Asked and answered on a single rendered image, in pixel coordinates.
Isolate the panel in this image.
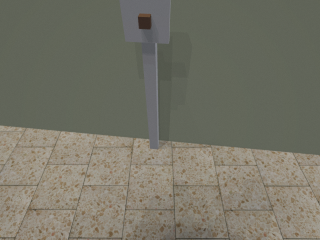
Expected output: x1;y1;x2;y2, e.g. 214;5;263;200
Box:
119;0;171;150

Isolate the button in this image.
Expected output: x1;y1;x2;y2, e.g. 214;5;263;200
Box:
138;13;152;30

